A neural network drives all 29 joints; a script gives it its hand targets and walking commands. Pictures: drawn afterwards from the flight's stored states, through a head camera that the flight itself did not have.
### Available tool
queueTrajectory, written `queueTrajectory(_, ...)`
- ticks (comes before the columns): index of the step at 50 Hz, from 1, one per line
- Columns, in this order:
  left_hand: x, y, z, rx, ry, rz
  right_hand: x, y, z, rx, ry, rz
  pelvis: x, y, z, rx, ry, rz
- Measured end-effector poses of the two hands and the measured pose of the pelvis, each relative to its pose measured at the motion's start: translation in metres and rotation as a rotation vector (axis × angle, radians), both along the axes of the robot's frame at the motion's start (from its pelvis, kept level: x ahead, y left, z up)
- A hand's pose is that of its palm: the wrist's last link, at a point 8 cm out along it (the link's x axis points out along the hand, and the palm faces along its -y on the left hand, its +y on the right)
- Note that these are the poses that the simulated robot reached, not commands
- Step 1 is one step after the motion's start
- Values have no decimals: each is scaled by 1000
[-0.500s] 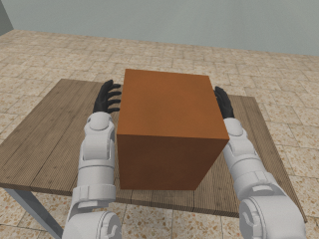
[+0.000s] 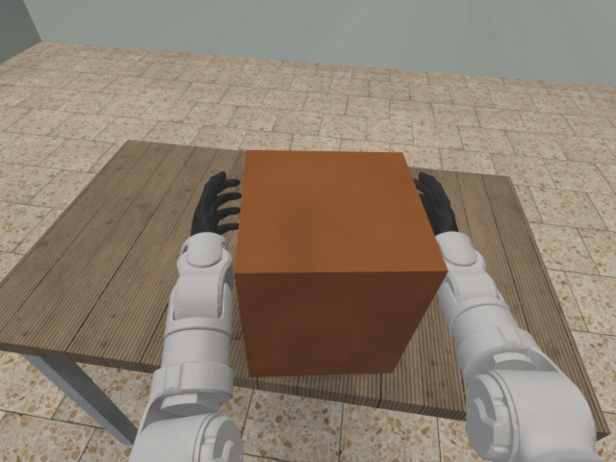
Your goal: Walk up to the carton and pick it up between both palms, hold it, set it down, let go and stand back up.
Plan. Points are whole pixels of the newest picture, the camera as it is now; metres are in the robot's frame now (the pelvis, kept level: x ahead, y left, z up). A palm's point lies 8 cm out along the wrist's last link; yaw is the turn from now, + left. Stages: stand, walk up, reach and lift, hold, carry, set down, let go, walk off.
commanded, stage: set down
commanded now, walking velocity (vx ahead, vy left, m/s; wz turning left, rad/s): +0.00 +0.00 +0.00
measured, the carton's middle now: (323, 268) +0.38 +0.04 +0.07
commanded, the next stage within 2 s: none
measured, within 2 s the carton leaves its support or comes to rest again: rests again in 0.50 s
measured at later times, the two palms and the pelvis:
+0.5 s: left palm (214, 246) +0.37 +0.18 +0.10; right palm (434, 237) +0.43 -0.12 +0.10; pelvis +0.00 +0.00 +0.00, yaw -1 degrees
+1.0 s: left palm (213, 253) +0.37 +0.18 +0.09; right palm (433, 243) +0.42 -0.11 +0.09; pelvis +0.00 +0.00 +0.00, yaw -1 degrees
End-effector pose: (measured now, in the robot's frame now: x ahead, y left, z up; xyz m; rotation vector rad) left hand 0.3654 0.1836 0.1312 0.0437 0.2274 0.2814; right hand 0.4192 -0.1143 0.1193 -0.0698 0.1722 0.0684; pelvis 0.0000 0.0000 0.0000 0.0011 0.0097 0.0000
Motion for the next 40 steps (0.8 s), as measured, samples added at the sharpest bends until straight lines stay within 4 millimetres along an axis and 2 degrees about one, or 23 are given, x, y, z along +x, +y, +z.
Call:
queueTrajectory(19, 4, -1, -23, -14, 28, 25, 9, -1, -18, -2, 28, 22, 3, 0, 0, 0, 57, -11)
queueTrajectory(30, 3, -1, -34, -15, 40, 24, 8, -1, -28, -9, 39, 28, 3, 2, 0, -1, 73, -18)
queueTrajectory(40, 1, 0, -38, -15, 34, 26, 6, 0, -28, -6, 33, 30, 1, 4, 0, -1, 78, -19)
